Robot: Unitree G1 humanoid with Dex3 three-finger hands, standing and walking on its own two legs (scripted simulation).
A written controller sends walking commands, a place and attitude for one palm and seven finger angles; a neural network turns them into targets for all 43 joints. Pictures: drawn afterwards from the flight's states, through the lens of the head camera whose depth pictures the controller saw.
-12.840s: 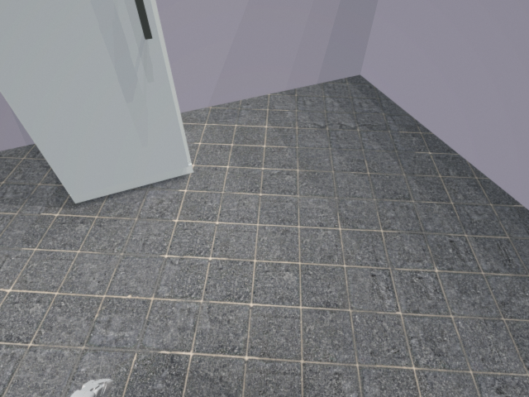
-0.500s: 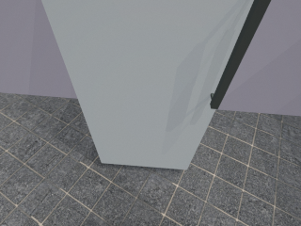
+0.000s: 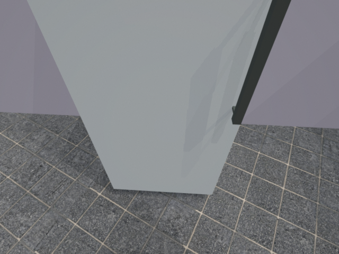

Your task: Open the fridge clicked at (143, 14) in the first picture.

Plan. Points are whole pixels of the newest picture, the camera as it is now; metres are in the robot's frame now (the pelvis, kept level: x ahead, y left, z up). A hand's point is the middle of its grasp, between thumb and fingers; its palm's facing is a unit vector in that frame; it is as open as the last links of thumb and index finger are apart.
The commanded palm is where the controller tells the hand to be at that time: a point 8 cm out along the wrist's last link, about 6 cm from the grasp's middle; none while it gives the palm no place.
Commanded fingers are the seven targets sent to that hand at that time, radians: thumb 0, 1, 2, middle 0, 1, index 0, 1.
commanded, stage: come to a stop and stand still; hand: right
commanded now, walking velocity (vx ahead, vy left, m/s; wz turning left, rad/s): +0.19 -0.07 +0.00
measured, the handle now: (253, 63) +0.52 -0.18 +0.20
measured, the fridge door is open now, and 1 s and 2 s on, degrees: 0 0 0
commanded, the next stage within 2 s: look again from close up in 1.68 s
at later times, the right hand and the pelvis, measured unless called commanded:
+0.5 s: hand out of the picture +0.06 -0.19 -0.17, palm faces +0.04 +0.98 -0.22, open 7.3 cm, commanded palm none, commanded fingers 0.00 -0.90 -0.90 0.20 0.30 0.20 0.30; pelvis +0.05 -0.01 +0.01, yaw +0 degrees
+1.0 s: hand out of the picture +0.03 -0.17 -0.16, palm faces +0.03 +0.98 -0.21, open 7.3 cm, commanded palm none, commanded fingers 0.00 -0.90 -0.90 0.20 0.30 0.20 0.30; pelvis +0.01 +0.02 +0.01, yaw -1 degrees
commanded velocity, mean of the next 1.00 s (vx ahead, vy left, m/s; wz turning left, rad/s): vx -0.04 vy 0.02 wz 0.00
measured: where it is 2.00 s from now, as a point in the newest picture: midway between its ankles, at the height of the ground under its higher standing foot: outside the picture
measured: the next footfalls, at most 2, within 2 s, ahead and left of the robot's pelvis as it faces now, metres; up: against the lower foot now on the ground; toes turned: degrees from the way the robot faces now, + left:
right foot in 0.24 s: +0.05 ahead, -0.13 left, +0.00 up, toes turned -5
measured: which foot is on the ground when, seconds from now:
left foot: down 0.00-1.00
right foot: down 0.00-0.10, up 0.12-0.22, down 0.24-1.00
